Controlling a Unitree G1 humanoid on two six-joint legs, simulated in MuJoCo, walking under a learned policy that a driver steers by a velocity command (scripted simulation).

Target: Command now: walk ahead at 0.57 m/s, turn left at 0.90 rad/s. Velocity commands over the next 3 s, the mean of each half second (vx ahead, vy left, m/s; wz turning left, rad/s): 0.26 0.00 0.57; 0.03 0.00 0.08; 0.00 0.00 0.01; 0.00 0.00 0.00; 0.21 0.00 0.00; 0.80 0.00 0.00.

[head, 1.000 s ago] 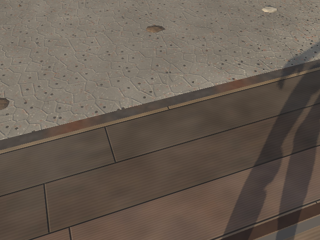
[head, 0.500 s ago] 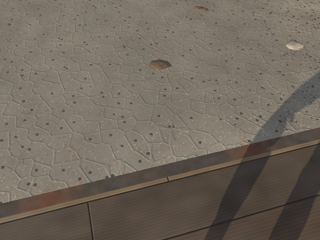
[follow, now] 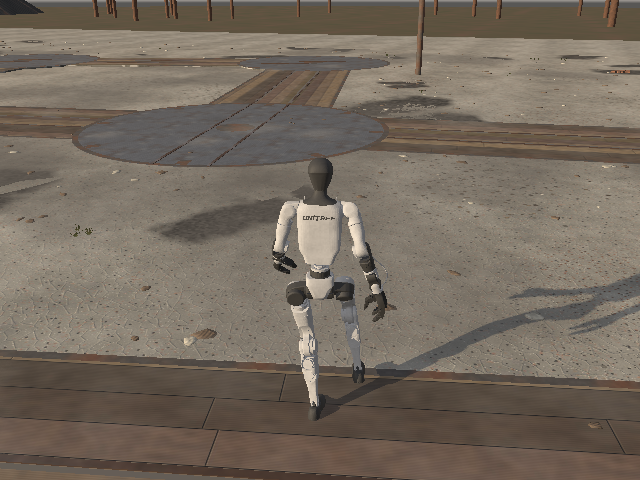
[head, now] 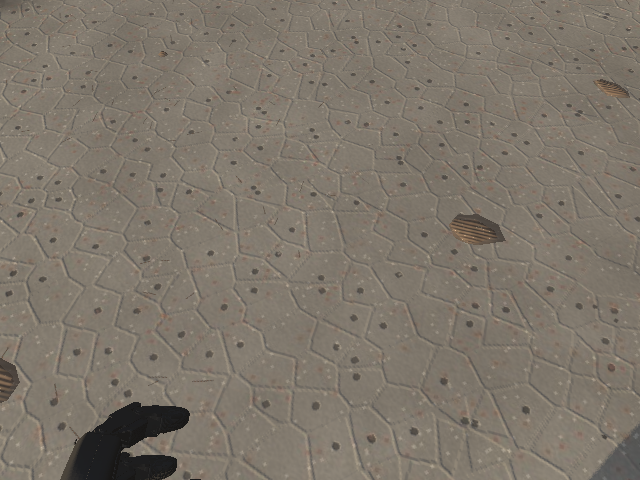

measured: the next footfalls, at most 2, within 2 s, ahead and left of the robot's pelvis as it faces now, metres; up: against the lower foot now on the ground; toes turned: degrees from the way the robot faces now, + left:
right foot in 0.14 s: +0.36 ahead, -0.13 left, +0.00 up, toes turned +12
left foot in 0.52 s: +0.27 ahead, +0.08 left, +0.00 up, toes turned +14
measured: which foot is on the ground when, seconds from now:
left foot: down 0.00-0.12, up 0.14-0.50, down 0.52-1.00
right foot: up 0.00-0.12, down 0.14-0.52, up 0.54-0.78, down 0.80-1.00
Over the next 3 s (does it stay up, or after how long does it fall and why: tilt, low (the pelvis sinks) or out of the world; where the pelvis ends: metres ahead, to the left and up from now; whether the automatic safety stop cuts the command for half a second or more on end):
stays up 0.58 0.11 -0.03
